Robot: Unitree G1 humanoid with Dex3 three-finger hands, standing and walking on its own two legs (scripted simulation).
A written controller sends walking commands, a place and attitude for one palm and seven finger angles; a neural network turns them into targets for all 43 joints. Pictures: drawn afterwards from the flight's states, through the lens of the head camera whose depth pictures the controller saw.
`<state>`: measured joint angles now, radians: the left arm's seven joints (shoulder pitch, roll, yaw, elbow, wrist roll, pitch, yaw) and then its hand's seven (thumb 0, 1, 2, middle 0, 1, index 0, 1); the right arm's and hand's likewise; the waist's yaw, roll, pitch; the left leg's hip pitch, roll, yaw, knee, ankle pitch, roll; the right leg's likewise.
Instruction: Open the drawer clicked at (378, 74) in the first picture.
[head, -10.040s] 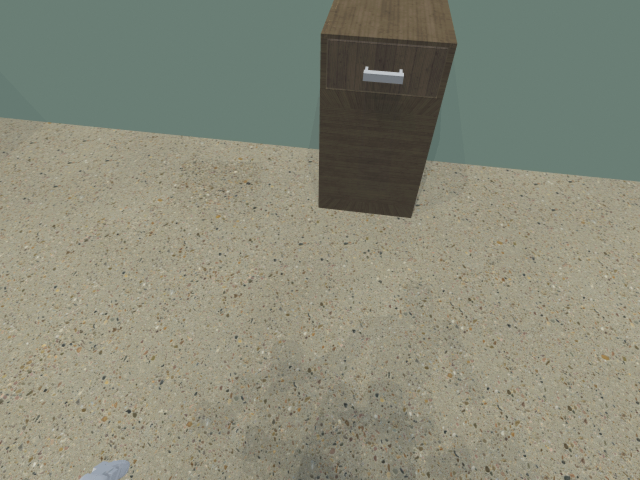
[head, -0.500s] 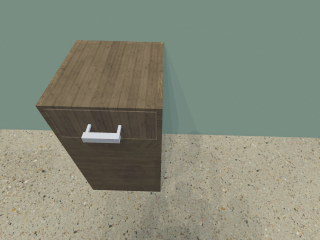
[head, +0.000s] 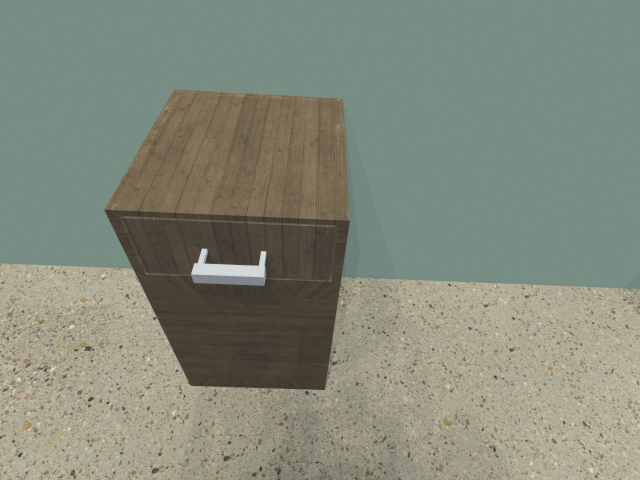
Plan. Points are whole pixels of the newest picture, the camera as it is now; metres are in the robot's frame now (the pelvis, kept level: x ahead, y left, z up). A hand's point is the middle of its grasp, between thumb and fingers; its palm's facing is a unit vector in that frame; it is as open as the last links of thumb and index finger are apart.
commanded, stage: come to a stop and stand still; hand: left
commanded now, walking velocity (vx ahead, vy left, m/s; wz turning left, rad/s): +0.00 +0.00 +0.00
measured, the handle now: (231, 264) +0.50 +0.20 -0.10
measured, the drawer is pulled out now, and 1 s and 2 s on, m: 0.00 0.00 0.00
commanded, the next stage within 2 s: look again from close up in 0.84 s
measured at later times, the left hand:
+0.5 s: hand out of the picture -0.08 +0.17 -0.17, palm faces +0.04 -0.98 -0.17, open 7.4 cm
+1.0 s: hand out of the picture -0.07 +0.15 -0.17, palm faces +0.04 -0.99 -0.16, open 7.4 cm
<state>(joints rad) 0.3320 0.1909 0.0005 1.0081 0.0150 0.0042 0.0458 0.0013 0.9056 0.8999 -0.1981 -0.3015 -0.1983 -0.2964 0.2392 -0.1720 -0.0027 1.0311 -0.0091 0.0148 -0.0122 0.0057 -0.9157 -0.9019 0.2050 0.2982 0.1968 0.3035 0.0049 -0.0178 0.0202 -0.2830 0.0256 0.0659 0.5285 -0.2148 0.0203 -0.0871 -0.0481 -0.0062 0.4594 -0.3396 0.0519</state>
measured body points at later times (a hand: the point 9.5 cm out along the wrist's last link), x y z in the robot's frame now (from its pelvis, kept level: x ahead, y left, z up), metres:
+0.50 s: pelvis -0.03 +0.01 +0.00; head -0.03 +0.02 +0.45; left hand -0.08 +0.22 -0.16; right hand -0.02 -0.21 -0.15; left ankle +0.05 +0.10 -0.73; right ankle -0.06 -0.15 -0.73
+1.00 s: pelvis -0.03 +0.00 +0.00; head -0.03 +0.00 +0.45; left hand -0.07 +0.20 -0.16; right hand -0.04 -0.22 -0.16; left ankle +0.05 +0.10 -0.73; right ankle -0.06 -0.15 -0.73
